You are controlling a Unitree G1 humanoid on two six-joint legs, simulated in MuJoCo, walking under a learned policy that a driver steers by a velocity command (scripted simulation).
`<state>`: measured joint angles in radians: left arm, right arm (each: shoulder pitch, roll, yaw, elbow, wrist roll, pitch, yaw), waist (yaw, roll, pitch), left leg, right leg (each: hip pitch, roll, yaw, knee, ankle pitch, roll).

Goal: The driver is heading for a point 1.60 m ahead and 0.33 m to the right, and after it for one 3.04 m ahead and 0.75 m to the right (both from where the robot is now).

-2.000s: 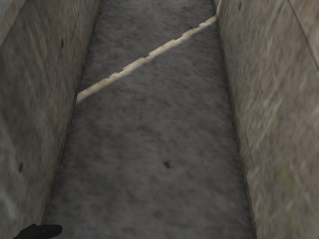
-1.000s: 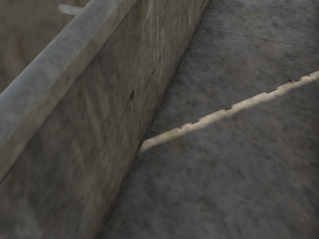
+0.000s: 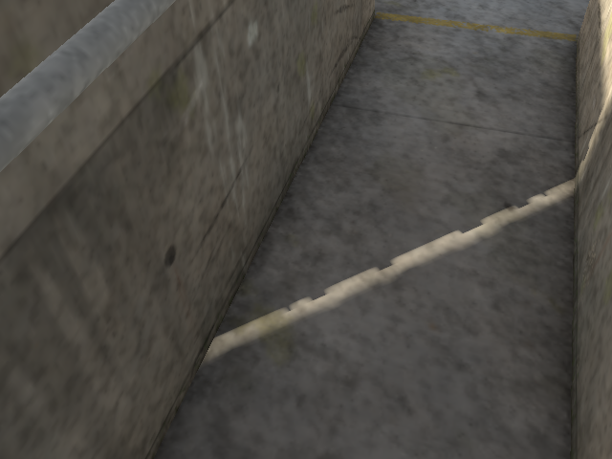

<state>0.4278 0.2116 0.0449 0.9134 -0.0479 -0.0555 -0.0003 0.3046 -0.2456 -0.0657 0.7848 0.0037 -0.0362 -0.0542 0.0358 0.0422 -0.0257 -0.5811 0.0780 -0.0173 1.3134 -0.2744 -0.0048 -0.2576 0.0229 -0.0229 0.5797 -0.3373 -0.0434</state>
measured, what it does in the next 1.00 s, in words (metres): walks ahead: left foot, then right foot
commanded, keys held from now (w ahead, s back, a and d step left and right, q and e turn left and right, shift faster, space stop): w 1.00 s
